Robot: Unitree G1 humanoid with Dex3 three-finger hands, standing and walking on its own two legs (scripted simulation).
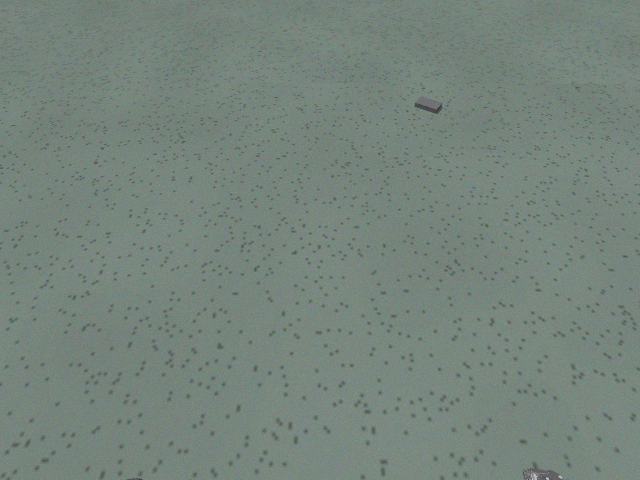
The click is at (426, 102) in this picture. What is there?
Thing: flat box
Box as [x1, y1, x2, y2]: [414, 96, 441, 113]
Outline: 415,102 414,106 435,113 441,105 440,102 421,96
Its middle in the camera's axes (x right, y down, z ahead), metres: +0.63 -0.79 +2.22
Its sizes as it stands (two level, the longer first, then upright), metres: 0.132 0.083 0.026
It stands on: the floor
